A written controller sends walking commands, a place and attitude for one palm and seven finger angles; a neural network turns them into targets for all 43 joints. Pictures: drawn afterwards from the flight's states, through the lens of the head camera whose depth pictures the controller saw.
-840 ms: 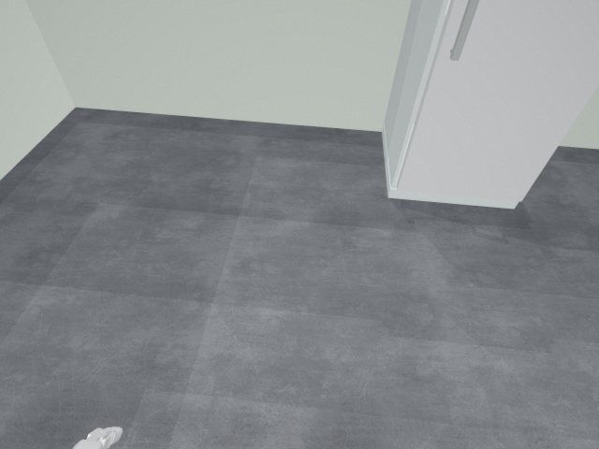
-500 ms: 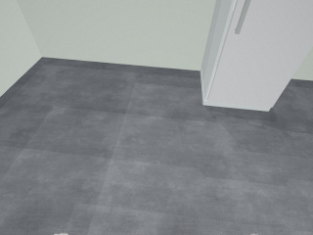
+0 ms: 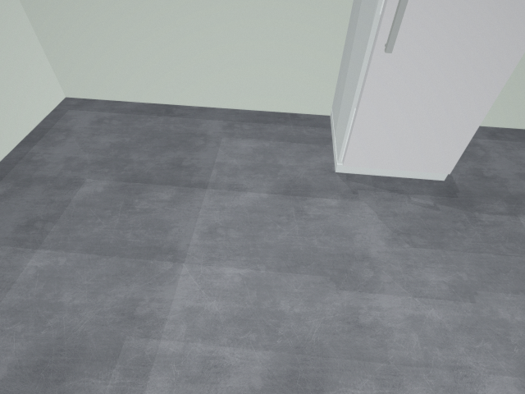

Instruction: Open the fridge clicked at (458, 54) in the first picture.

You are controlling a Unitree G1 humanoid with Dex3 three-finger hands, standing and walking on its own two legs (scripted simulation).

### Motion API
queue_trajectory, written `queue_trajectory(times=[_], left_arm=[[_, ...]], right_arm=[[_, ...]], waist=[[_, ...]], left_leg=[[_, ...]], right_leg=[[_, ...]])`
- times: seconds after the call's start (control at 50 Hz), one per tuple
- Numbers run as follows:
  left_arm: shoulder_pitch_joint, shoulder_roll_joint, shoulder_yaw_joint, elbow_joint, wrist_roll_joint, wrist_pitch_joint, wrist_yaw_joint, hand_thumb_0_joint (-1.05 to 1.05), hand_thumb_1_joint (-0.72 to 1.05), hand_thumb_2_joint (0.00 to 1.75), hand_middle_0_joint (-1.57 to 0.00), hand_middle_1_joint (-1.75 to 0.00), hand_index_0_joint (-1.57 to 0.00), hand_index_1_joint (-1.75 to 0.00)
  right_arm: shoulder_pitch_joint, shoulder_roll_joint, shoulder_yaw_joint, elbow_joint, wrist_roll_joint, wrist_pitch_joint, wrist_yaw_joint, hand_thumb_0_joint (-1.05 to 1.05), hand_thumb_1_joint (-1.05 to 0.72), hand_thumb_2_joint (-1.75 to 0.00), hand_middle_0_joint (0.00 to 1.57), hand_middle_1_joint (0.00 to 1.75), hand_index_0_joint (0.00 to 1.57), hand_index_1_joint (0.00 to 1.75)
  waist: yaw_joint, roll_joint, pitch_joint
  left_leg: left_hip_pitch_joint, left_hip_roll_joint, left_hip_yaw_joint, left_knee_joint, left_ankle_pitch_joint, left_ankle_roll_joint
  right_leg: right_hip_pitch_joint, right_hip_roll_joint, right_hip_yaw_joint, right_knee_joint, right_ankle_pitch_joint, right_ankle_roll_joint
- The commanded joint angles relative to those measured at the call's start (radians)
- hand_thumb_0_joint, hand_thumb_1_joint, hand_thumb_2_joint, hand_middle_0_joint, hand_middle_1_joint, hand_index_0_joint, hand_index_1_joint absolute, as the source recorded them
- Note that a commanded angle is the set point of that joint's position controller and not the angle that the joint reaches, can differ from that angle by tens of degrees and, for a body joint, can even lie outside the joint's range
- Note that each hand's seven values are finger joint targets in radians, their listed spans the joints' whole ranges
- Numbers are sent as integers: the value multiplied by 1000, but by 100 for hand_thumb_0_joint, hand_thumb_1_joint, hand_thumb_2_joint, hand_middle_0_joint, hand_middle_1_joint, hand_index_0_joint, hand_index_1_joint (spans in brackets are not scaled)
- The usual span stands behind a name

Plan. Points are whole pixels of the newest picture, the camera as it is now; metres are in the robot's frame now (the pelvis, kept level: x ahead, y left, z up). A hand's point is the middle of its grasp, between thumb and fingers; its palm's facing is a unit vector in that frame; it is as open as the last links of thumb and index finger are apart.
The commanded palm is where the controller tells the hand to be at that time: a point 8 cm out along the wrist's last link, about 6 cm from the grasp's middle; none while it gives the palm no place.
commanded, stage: stand and wait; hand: left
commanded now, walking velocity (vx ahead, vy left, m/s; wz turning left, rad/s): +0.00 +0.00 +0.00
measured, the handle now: (400, 5) +1.36 -0.44 +0.12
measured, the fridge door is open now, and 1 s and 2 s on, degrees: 0 0 0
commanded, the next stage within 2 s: look at it before walking up in 0.14 s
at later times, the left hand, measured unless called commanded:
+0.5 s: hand out of the picture +0.08 +0.25 -0.16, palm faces -0.05 -0.94 -0.33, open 7.4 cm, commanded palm none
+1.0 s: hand out of the picture +0.09 +0.23 -0.17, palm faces -0.08 -0.94 -0.33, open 7.4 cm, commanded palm none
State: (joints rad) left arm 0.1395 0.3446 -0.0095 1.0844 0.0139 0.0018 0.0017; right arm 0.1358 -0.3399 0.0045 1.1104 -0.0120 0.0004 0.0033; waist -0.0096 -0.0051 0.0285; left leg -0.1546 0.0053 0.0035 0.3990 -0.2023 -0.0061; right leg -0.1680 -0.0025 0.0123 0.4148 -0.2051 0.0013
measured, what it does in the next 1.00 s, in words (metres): stands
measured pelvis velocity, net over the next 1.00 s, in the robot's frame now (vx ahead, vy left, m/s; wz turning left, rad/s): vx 0.01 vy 0.00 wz -0.08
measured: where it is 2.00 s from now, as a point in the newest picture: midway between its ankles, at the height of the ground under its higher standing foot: outside the picture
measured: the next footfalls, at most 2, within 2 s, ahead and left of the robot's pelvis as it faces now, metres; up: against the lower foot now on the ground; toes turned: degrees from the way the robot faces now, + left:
left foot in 1.82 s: +0.22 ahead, +0.05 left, +0.00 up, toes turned -30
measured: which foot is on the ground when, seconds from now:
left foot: down 0.00-1.00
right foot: down 0.00-1.00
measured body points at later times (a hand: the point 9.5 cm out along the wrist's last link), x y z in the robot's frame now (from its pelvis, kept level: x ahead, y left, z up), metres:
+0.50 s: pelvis +0.01 +0.00 +0.00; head +0.01 +0.00 +0.45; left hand +0.09 +0.29 -0.13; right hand +0.08 -0.30 -0.13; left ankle +0.01 +0.12 -0.74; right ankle +0.01 -0.12 -0.74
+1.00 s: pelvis +0.01 +0.00 +0.00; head +0.02 +0.00 +0.45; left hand +0.09 +0.28 -0.14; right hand +0.08 -0.29 -0.14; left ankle +0.01 +0.12 -0.74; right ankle +0.02 -0.12 -0.74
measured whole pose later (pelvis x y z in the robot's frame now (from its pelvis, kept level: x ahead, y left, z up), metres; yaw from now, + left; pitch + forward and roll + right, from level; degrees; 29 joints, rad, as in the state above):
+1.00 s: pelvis +0.01 +0.00 +0.00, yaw -4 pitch -1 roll +1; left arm 0.16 0.32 0.01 1.04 0.02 0.04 0.01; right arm 0.10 -0.30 -0.01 1.05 -0.01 0.02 -0.02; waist 0.01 -0.01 0.05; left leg -0.17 0.03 0.07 0.45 -0.25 -0.01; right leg -0.23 0.03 0.08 0.49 -0.24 0.00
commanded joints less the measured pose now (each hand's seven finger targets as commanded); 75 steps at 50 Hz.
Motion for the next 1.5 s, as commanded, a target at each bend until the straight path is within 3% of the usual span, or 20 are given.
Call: queue_trajectory(times=[0.0, 0.48, 0.8, 0.82, 0.86, 0.92, 1.0, 1.04, 1.06, 1.08, 1.12, 1.14, 1.16, 1.18, 1.2, 1.22, 1.24, 1.26, 1.34, 1.48], left_arm=[[-53, 209, 43, -70, -3, -27, 9, 0, 90, 90, -20, -30, -20, -30], [-48, 205, 42, -60, -3, -31, 11, 0, 90, 90, -20, -30, -20, -30], [-54, 209, 46, -63, -2, -30, 10, 0, 90, 90, -20, -30, -20, -30], [-52, 197, 45, -68, -2, -24, 10, 0, 90, 90, -20, -30, -20, -30], [-7, 113, 36, -68, -3, 0, 14, 0, 90, 90, -20, -30, -20, -30], [22, 101, 44, -101, 0, 23, 13, 0, 90, 90, -20, -30, -20, -30], [40, 80, 59, -151, 3, 37, 2, 0, 90, 90, -20, -30, -20, -30], [51, 54, 64, -171, 2, 47, -3, 0, 90, 90, -20, -30, -20, -30], [56, 42, 71, -184, 3, 50, -4, 0, 90, 90, -20, -30, -20, -30], [67, 39, 77, -192, 2, 53, -6, 0, 90, 90, -20, -30, -20, -30], [143, 21, 86, -188, 4, 47, -13, 0, 90, 90, -20, -30, -20, -30], [212, 31, 90, -171, 8, 40, -15, 0, 90, 90, -20, -30, -20, -30], [257, 89, 104, -163, 17, 24, -10, 0, 90, 90, -20, -30, -20, -30], [248, 188, 119, -176, 23, 10, 7, 0, 90, 90, -20, -30, -20, -30], [259, 167, 114, -187, 6, 16, 17, 0, 90, 90, -20, -30, -20, -30], [194, 134, 116, -204, 4, 15, 18, 0, 90, 90, -20, -30, -20, -30], [152, 112, 116, -217, 2, 14, 17, 0, 90, 90, -20, -30, -20, -30], [118, 90, 110, -227, 2, 8, 14, 0, 90, 90, -20, -30, -20, -30], [184, 57, 109, -198, -1, -25, 6, 0, 90, 90, -20, -30, -20, -30], [291, 27, 109, -157, 5, -46, -3, 0, 90, 90, -20, -30, -20, -30]], right_arm=[[-61, -205, -42, -62, 2, -29, -11, 0, -90, -90, 20, 30, 20, 30], [-72, -208, -43, -58, 5, -35, -15, 0, -90, -90, 20, 30, 20, 30], [-83, -213, -43, -61, 4, -35, -17, 0, -90, -90, 20, 30, 20, 30], [-73, -199, -44, -62, 2, -32, -19, 0, -90, -90, 20, 30, 20, 30], [-21, -108, -34, -63, 0, -17, -23, 0, -90, -90, 20, 30, 20, 30], [7, -102, -47, -94, 0, 3, -32, 0, -90, -90, 20, 30, 20, 30], [6, -129, -74, -147, -2, 11, -37, 0, -90, -90, 20, 30, 20, 30], [-5, -136, -84, -169, -3, 8, -34, 0, -90, -90, 20, 30, 20, 30], [-15, -128, -87, -181, -4, 5, -33, 0, -90, -90, 20, 30, 20, 30], [-35, -123, -90, -197, -6, 4, -34, 0, -90, -90, 20, 30, 20, 30], [-86, -119, -95, -218, -13, 7, -33, 0, -90, -90, 20, 30, 20, 30], [-99, -118, -99, -225, -10, 12, -31, 0, -90, -90, 20, 30, 20, 30], [-80, -71, -94, -232, -3, 24, -28, 0, -90, -90, 20, 30, 20, 30], [-49, 15, -77, -270, -1, 27, -24, 0, -90, -90, 20, 30, 20, 30], [-60, -18, -81, -272, 2, 35, -26, 0, -90, -90, 20, 30, 20, 30], [-42, -26, -86, -258, 1, 36, -19, 0, -90, -90, 20, 30, 20, 30], [-56, -32, -89, -248, -3, 31, -13, 0, -90, -90, 20, 30, 20, 30], [-47, -38, -91, -241, -10, 27, -7, 0, -90, -90, 20, 30, 20, 30], [-13, -15, -91, -221, -18, 12, 0, 0, -90, -90, 20, 30, 20, 30], [-54, 8, -86, -252, -19, -12, -1, 0, -90, -90, 20, 30, 20, 30]], waist=[[6, -7, -23], [8, 7, -68], [8, 2, -63], [6, -1, -56], [1, -1, -59], [-1, 9, -37], [1, 92, -41], [6, 201, -23], [11, 206, -25], [20, 211, -14], [69, 176, -21], [99, 103, -46], [117, -123, -38], [84, -419, -2], [93, -293, -25], [58, -234, -6], [55, -181, 20], [37, -138, 30], [38, -58, -48], [68, -105, -48]], left_leg=[[-13, 101, -101, -84, 13, 33], [37, 119, -91, -82, 130, 33], [64, 121, -80, -84, 153, 30], [70, 124, -66, -67, 161, 26], [74, 128, -28, -21, 174, 12], [64, 149, -6, 13, 150, 13], [46, 235, -44, 0, 131, 61], [16, 341, -95, -56, 202, 140], [0, 375, -98, -64, 250, 173], [-40, 395, -77, -51, 262, 181], [-97, 354, 12, 60, 249, 124], [-125, 306, 70, 187, 175, 73], [-224, 183, 145, 437, -65, -11], [-454, 21, 115, 703, -416, -63], [-408, 42, -28, 761, -386, -41], [-422, 71, -45, 778, -291, -34], [-437, 85, -38, 789, -229, -37], [-429, 93, -40, 787, -162, -43], [-449, 82, -29, 724, -75, -59], [-533, 79, -27, 630, -70, -74]], right_leg=[[-26, -117, 125, -112, -32, -36], [16, -115, 105, -82, 141, -31], [16, -112, 116, -89, 182, -34], [-1, -109, 120, -74, 209, -34], [-34, -107, 127, -30, 261, -26], [-105, -83, 137, 39, 270, -24], [-190, -19, 93, 215, 162, -8], [-245, 11, 25, 435, -204, 12], [-252, -3, 14, 511, -300, 19], [-233, -35, 30, 531, -320, 15], [-122, -54, 2, 385, -245, 7], [-49, -44, -21, 248, -109, 11], [2, -125, 137, 13, 89, -6], [2, -346, 563, -124, 335, -89], [-40, -354, 558, -173, 204, -145], [-67, -304, 522, -222, -115, -152], [-93, -266, 544, -238, -276, -127], [-112, -238, 509, -239, -340, -127], [29, -180, 436, -211, -241, -140], [139, -161, 464, -205, -166, -174]])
